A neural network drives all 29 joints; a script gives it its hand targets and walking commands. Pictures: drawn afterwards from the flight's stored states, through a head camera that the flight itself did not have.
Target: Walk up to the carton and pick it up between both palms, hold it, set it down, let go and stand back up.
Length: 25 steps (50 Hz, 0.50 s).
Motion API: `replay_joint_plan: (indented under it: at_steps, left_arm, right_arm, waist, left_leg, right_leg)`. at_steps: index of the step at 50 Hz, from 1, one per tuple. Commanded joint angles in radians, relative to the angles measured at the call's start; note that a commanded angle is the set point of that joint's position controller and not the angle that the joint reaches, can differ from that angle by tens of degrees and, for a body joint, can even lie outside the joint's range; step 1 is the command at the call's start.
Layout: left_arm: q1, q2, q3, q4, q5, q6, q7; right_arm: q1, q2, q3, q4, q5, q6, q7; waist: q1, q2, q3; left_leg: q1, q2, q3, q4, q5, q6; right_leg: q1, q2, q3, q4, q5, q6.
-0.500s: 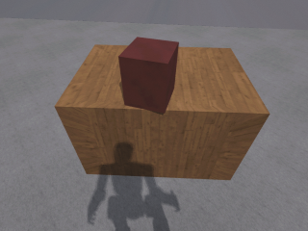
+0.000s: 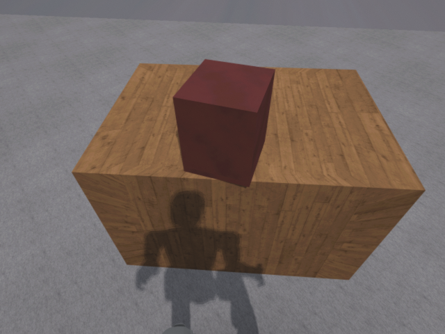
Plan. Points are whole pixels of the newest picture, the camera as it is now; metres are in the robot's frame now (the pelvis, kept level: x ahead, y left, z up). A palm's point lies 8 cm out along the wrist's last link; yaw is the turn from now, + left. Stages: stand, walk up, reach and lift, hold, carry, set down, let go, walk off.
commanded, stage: walk up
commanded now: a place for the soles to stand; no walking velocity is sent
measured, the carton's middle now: (227, 123) +0.67 -0.01 +0.01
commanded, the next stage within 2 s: none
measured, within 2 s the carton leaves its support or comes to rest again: neither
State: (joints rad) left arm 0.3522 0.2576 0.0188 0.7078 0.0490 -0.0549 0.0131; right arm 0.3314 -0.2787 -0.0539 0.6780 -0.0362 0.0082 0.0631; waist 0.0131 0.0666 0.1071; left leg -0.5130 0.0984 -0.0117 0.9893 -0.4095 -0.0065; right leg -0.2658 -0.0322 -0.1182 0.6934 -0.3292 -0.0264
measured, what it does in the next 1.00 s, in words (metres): walks ahead: left foot, then right foot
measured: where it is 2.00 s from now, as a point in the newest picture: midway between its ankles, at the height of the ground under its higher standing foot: outside the picture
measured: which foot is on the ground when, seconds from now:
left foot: up 0.00-0.06, down 0.08-0.48, up 0.50-0.80, down 0.82-1.00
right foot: down 0.00-0.10, up 0.12-0.44, down 0.46-1.00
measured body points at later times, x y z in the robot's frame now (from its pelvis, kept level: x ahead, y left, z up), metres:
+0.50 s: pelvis +0.15 +0.01 -0.01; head +0.15 +0.00 +0.44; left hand +0.28 +0.26 -0.11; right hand +0.12 -0.26 -0.15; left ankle +0.13 +0.15 -0.71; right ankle +0.23 -0.12 -0.72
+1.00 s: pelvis +0.28 +0.04 -0.01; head +0.30 +0.06 +0.43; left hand +0.37 +0.30 -0.14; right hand +0.40 -0.22 -0.11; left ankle +0.37 +0.16 -0.71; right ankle +0.25 -0.09 -0.72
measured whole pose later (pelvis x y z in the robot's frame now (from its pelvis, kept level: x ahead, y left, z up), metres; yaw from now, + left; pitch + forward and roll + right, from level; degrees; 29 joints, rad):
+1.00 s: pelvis +0.28 +0.04 -0.01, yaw -6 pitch -3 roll +1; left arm 0.33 0.30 0.00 0.69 0.00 0.04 0.02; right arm 0.20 -0.24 0.01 0.64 0.00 0.02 -0.01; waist 0.03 -0.05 0.11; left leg -0.45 0.04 0.07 0.81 -0.31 0.01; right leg -0.32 -0.06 -0.01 0.85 -0.49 0.02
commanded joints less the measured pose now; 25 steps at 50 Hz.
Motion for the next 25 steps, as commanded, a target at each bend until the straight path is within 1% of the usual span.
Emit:
replay_joint_plan:
  at_steps: [1, 2, 3, 4, 5, 6, 7, 8, 9, 10, 11, 12, 13, 15, 16, 17, 18, 19, 20, 21, 22, 23, 24, 25]
  left_arm:
    - [-0.065, 0.227, 0.082, -0.075, 0.0, -0.007, -0.004]
    - [-0.08, 0.208, 0.076, -0.074, -0.001, 0.004, -0.01]
    - [-0.069, 0.167, 0.064, -0.073, 0.002, 0.017, -0.015]
    - [-0.044, 0.106, 0.039, -0.089, -0.003, 0.027, -0.024]
    - [-0.024, 0.036, 0.015, -0.139, -0.025, 0.028, -0.034]
    - [-0.044, 0.126, 0.042, -0.153, -0.015, 0.049, -0.031]
    - [-0.039, 0.17, 0.053, -0.144, -0.006, 0.06, -0.035]
    - [-0.027, 0.172, 0.059, -0.129, -0.006, 0.063, -0.038]
    - [-0.005, 0.169, 0.062, -0.118, -0.005, 0.06, -0.038]
    - [0.025, 0.169, 0.069, -0.105, -0.002, 0.056, -0.041]
    - [0.048, 0.16, 0.07, -0.1, -0.006, 0.052, -0.046]
    - [0.052, 0.151, 0.07, -0.097, -0.013, 0.051, -0.053]
    - [0.053, 0.141, 0.07, -0.1, -0.016, 0.051, -0.058]
    - [0.037, 0.124, 0.069, -0.113, -0.021, 0.047, -0.063]
    - [0.019, 0.119, 0.07, -0.123, -0.025, 0.042, -0.065]
    - [0.005, 0.118, 0.071, -0.125, -0.025, 0.037, -0.067]
    - [0.005, 0.109, 0.071, -0.13, -0.026, 0.031, -0.069]
    - [0.014, 0.103, 0.075, -0.13, -0.024, 0.025, -0.069]
    - [0.05, 0.099, 0.08, -0.126, -0.022, 0.018, -0.067]
    - [0.104, 0.105, 0.088, -0.116, -0.021, 0.009, -0.061]
    - [0.163, 0.119, 0.099, -0.098, -0.019, 0.001, -0.052]
    - [0.239, 0.151, 0.113, -0.08, -0.015, -0.006, -0.04]
    - [0.298, 0.244, 0.129, -0.087, 0.003, -0.013, -0.021]
    - [0.311, 0.313, 0.133, -0.091, -0.003, -0.006, -0.005]
  right_arm:
    - [0.17, -0.077, -0.049, -0.068, 0.004, -0.042, 0.004]
    - [0.245, -0.096, -0.064, -0.048, 0.002, -0.049, -0.001]
    - [0.315, -0.118, -0.078, -0.032, -0.001, -0.055, -0.012]
    - [0.36, -0.163, -0.091, -0.028, -0.006, -0.06, -0.026]
    - [0.35, -0.278, -0.099, -0.063, -0.022, -0.066, -0.046]
    - [0.252, -0.302, -0.096, -0.067, -0.002, -0.057, -0.066]
    - [0.187, -0.28, -0.082, -0.08, 0.011, -0.059, -0.077]
    - [0.153, -0.256, -0.069, -0.079, 0.004, -0.064, -0.082]
    - [0.121, -0.248, -0.065, -0.082, -0.009, -0.065, -0.086]
    - [0.087, -0.228, -0.053, -0.078, -0.012, -0.068, -0.085]
    - [0.063, -0.212, -0.047, -0.068, -0.013, -0.07, -0.082]
    - [0.055, -0.201, -0.041, -0.057, -0.013, -0.073, -0.083]
    - [0.057, -0.199, -0.037, -0.045, -0.014, -0.077, -0.085]
    - [0.06, -0.206, -0.033, -0.023, -0.013, -0.079, -0.085]
    - [0.06, -0.209, -0.032, -0.016, -0.013, -0.076, -0.084]
    - [0.07, -0.206, -0.03, -0.01, -0.012, -0.074, -0.083]
    - [0.072, -0.211, -0.033, -0.005, -0.014, -0.071, -0.081]
    - [0.067, -0.215, -0.035, -0.002, -0.012, -0.066, -0.079]
    - [0.05, -0.217, -0.034, -0.001, -0.009, -0.062, -0.075]
    - [0.024, -0.21, -0.028, 0.0, -0.004, -0.054, -0.071]
    - [0.025, -0.18, -0.015, -0.005, -0.003, -0.047, -0.066]
    - [0.054, -0.133, 0.002, -0.008, -0.003, -0.04, -0.057]
    - [0.083, -0.053, 0.035, -0.039, 0.005, -0.041, -0.044]
    - [0.076, -0.12, 0.011, -0.074, -0.004, -0.021, -0.044]
  waist:
    - [-0.065, -0.214, -0.004]
    - [-0.104, -0.156, -0.039]
    - [-0.134, -0.06, -0.055]
    - [-0.162, 0.103, -0.052]
    - [-0.168, 0.347, -0.034]
    - [-0.124, 0.177, 0.033]
    - [-0.085, 0.077, 0.091]
    - [-0.071, 0.053, 0.111]
    - [-0.059, 0.061, 0.102]
    - [-0.043, 0.086, 0.101]
    - [-0.033, 0.119, 0.085]
    - [-0.029, 0.12, 0.086]
    - [-0.031, 0.128, 0.078]
    - [-0.039, 0.151, 0.08]
    - [-0.046, 0.147, 0.078]
    - [-0.054, 0.132, 0.074]
    - [-0.053, 0.134, 0.071]
    - [-0.046, 0.117, 0.061]
    - [-0.023, 0.105, 0.039]
    - [0.014, 0.047, 0.024]
    - [0.042, -0.023, -0.002]
    - [0.075, -0.131, -0.04]
    - [0.109, -0.377, -0.09]
    - [0.108, -0.347, -0.092]
  left_leg:
    - [0.301, -0.026, 0.068, -0.209, 0.114, 0.029]
    - [0.442, -0.068, 0.116, -0.241, 0.139, 0.033]
    - [0.547, -0.101, 0.122, -0.249, 0.085, 0.035]
    - [0.578, -0.046, -0.021, -0.358, -0.123, 0.063]
    - [0.46, 0.253, -0.612, -0.725, -0.642, 0.181]
    - [0.297, 0.373, -0.869, -0.907, -0.828, 0.278]
    - [0.268, 0.362, -0.831, -0.907, -0.809, 0.276]
    - [0.263, 0.327, -0.713, -0.864, -0.702, 0.258]
    - [0.241, 0.315, -0.609, -0.83, -0.622, 0.255]
    - [0.196, 0.293, -0.507, -0.816, -0.536, 0.242]
    - [0.163, 0.263, -0.417, -0.807, -0.464, 0.237]
    - [0.14, 0.246, -0.355, -0.8, -0.403, 0.235]
    - [0.147, 0.245, -0.321, -0.795, -0.353, 0.239]
    - [0.179, 0.253, -0.27, -0.781, -0.291, 0.252]
    - [0.181, 0.248, -0.229, -0.765, -0.265, 0.252]
    - [0.183, 0.238, -0.197, -0.755, -0.251, 0.248]
    - [0.174, 0.235, -0.168, -0.74, -0.246, 0.248]
    - [0.144, 0.231, -0.141, -0.72, -0.242, 0.246]
    - [0.101, 0.217, -0.107, -0.678, -0.252, 0.232]
    - [0.036, 0.192, -0.058, -0.602, -0.256, 0.211]
    - [-0.041, 0.151, -0.006, -0.5, -0.266, 0.18]
    - [-0.107, 0.091, 0.068, -0.312, -0.238, 0.138]
    - [-0.2, -0.022, 0.185, 0.069, -0.158, 0.059]
    - [-0.261, -0.077, 0.065, 0.238, -0.223, 0.023]
  right_leg:
    - [-0.326, -0.219, 0.237, -0.329, -0.473, -0.173]
    - [-0.406, -0.186, 0.195, -0.244, -0.551, -0.144]
    - [-0.482, -0.137, 0.154, -0.103, -0.607, -0.111]
    - [-0.559, -0.05, 0.076, 0.137, -0.593, -0.059]
    - [-0.619, 0.068, 0.032, 0.525, -0.403, 0.007]
    - [-0.581, 0.008, 0.168, 0.623, -0.309, 0.017]
    - [-0.577, -0.024, 0.194, 0.665, -0.204, 0.025]
    - [-0.587, -0.042, 0.192, 0.669, -0.124, 0.03]
    - [-0.558, -0.053, 0.183, 0.641, -0.109, 0.038]
    - [-0.499, -0.061, 0.188, 0.598, -0.101, 0.042]
    - [-0.44, -0.061, 0.189, 0.557, -0.105, 0.046]
    - [-0.404, -0.059, 0.181, 0.526, -0.093, 0.048]
    - [-0.389, -0.057, 0.171, 0.486, -0.092, 0.05]
    - [-0.384, -0.077, 0.168, 0.365, -0.086, 0.043]
    - [-0.355, -0.086, 0.162, 0.285, -0.085, 0.035]
    - [-0.328, -0.079, 0.141, 0.235, -0.07, 0.03]
    - [-0.289, -0.07, 0.118, 0.184, -0.053, 0.024]
    - [-0.218, -0.06, 0.097, 0.136, -0.026, 0.016]
    - [-0.114, -0.046, 0.076, 0.073, 0.004, 0.005]
    - [0.017, -0.01, 0.034, 0.0, 0.069, -0.005]
    - [0.15, 0.034, 0.01, -0.021, 0.075, -0.01]
    - [0.271, 0.041, 0.059, -0.058, -0.002, -0.031]
    - [0.315, -0.197, 0.479, -0.261, -0.367, -0.125]
    - [0.233, -0.386, 0.918, -0.487, -0.614, -0.249]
